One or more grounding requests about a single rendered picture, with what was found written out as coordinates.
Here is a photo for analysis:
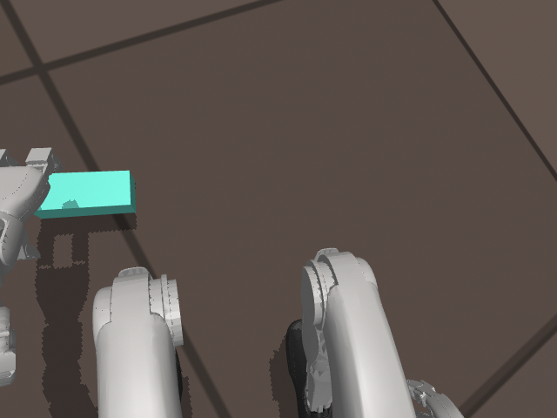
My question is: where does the left robot hand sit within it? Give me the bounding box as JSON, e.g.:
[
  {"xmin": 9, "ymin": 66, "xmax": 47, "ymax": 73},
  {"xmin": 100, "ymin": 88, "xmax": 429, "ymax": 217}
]
[{"xmin": 0, "ymin": 147, "xmax": 63, "ymax": 260}]

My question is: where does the right robot hand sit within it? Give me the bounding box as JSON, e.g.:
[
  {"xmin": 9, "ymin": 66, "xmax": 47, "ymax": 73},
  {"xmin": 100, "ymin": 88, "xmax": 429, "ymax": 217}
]
[{"xmin": 406, "ymin": 379, "xmax": 465, "ymax": 418}]

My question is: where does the carton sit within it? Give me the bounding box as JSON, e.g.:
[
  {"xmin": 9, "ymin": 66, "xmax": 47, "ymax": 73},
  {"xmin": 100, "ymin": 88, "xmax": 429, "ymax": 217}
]
[{"xmin": 33, "ymin": 171, "xmax": 136, "ymax": 219}]

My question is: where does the right robot foot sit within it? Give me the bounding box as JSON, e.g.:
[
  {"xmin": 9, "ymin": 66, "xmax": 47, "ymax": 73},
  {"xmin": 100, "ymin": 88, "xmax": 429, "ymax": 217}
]
[{"xmin": 285, "ymin": 320, "xmax": 332, "ymax": 418}]

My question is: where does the left robot arm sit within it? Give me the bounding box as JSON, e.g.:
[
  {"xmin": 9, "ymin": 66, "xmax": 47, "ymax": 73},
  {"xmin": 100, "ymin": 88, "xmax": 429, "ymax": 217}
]
[{"xmin": 0, "ymin": 212, "xmax": 25, "ymax": 387}]

